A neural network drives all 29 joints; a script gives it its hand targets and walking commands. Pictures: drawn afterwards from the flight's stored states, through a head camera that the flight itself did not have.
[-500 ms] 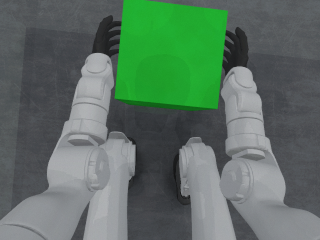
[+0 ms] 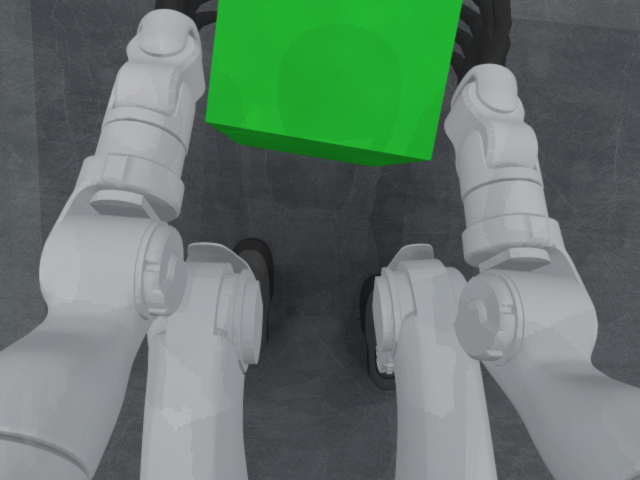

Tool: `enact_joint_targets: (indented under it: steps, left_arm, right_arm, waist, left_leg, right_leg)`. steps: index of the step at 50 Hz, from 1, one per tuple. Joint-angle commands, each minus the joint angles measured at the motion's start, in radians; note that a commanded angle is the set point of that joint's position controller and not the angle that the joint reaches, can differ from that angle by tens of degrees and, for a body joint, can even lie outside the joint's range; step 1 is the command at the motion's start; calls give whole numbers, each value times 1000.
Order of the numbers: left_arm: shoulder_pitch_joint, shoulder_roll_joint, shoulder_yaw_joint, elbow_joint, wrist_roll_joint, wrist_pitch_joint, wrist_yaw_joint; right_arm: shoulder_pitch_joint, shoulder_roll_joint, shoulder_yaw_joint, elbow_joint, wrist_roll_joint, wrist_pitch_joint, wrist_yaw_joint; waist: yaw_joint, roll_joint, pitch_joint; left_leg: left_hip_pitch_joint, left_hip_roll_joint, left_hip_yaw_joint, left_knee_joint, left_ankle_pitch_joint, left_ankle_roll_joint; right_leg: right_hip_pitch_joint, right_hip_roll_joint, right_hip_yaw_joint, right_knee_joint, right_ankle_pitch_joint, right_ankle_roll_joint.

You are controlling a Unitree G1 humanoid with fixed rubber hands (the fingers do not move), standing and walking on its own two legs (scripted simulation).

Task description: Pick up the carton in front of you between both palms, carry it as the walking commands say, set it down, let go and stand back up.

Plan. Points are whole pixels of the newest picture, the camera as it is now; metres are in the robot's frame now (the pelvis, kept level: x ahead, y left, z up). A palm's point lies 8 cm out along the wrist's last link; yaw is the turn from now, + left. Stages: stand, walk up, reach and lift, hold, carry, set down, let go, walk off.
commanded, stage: set down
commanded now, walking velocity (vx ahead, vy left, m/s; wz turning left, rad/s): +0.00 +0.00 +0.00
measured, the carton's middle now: (325, 66) +0.52 +0.03 -0.23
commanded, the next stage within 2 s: none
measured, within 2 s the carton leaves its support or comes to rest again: rests again in 0.98 s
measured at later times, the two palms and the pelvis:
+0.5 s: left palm (181, 35) +0.52 +0.18 -0.17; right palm (469, 75) +0.51 -0.12 -0.17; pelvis -0.01 +0.00 -0.02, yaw -1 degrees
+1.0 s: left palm (180, 38) +0.52 +0.19 -0.18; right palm (471, 77) +0.51 -0.13 -0.17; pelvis -0.01 +0.00 -0.02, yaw -1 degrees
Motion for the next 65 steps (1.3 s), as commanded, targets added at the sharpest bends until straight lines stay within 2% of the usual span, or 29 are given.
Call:
enact_joint_targets:
  steps: [1, 5, 9, 15, 22, 33, 43, 46, 48, 50, 52, 54, 58, 61, 65]
  left_arm:
    - [-419, -1007, -296, -92, -78, -30, -241]
    - [-415, -972, -260, -57, -60, -46, -246]
    - [-431, -933, -236, -29, -58, -63, -246]
    - [-468, -885, -228, 4, -83, -84, -247]
    - [-504, -819, -211, 51, -79, -88, -252]
    - [-482, -685, -136, 122, -22, -73, -259]
    - [-437, -556, -81, 165, 19, -73, -253]
    - [-416, -430, -55, 179, 18, -93, -225]
    - [-346, -193, 3, 198, 18, -121, -170]
    - [-236, 199, 60, 201, -3, -167, -64]
    - [-270, 259, 3, 208, -82, -196, -21]
    - [-293, 275, -38, 202, -149, -222, -9]
    - [-318, 272, -100, 130, -225, -240, -20]
    - [-304, 302, -103, 80, -242, -233, -25]
    - [-254, 331, -79, 5, -228, -212, -20]
  right_arm:
    - [-662, 893, 496, -106, 73, -18, 297]
    - [-661, 886, 476, -77, 67, -24, 300]
    - [-671, 852, 458, -54, 62, -38, 293]
    - [-687, 803, 443, -30, 53, -58, 280]
    - [-637, 770, 352, 74, -1, -45, 292]
    - [-572, 647, 208, 170, -99, -23, 316]
    - [-503, 522, 129, 214, -146, -21, 308]
    - [-463, 414, 100, 221, -151, -36, 281]
    - [-379, 192, 44, 232, -150, -61, 228]
    - [-278, -210, 17, 212, -109, -109, 122]
    - [-308, -277, 83, 200, -6, -142, 73]
    - [-341, -286, 150, 187, 75, -164, 65]
    - [-362, -266, 255, 126, 187, -181, 74]
    - [-324, -283, 274, 91, 223, -173, 71]
    - [-254, -301, 258, 30, 229, -152, 51]
  waist:
    - [-20, 9, -1202]
    - [5, 7, -1125]
    - [12, -1, -1072]
    - [2, -24, -1027]
    - [-16, 4, -863]
    - [-29, 3, -694]
    - [-35, 5, -617]
    - [-39, 7, -638]
    - [-39, 11, -660]
    - [-35, 15, -710]
    - [-19, 19, -787]
    - [-15, 15, -847]
    - [-12, 16, -947]
    - [-8, 32, -1030]
    - [-5, 58, -1179]
  left_leg:
    - [853, -85, 59, -55, 332, 7]
    - [789, -81, 65, -45, 302, 14]
    - [745, -76, 64, -37, 269, 18]
    - [712, -73, 53, -23, 240, 22]
    - [664, -67, 42, -29, 156, 19]
    - [604, -65, 23, -46, 66, 26]
    - [582, -55, 15, -50, 28, 26]
    - [610, -44, 20, -44, 33, 14]
    - [647, -29, 22, -41, 39, 0]
    - [699, -11, 20, -42, 55, -11]
    - [737, 3, 7, -25, 132, -11]
    - [768, 14, -8, -8, 215, -3]
    - [830, 25, -12, 14, 315, 3]
    - [897, 28, 1, 17, 335, 2]
    - [1022, 25, 27, 1, 339, 3]
  right_leg:
    - [378, 59, -62, -228, 352, 5]
    - [350, 62, -49, -221, 334, 4]
    - [339, 62, -44, -215, 311, 1]
    - [344, 57, -47, -200, 289, -3]
    - [266, 55, -46, -194, 202, -19]
    - [190, 43, -37, -190, 124, -28]
    - [182, 33, -28, -188, 104, -30]
    - [219, 24, -34, -186, 116, -19]
    - [257, 9, -42, -184, 128, -1]
    - [293, -12, -46, -180, 144, 19]
    - [322, -23, -29, -176, 210, 26]
    - [313, -37, -23, -165, 266, 33]
    - [318, -46, -23, -160, 338, 34]
    - [349, -46, -31, -170, 349, 33]
    - [414, -37, -45, -206, 336, 32]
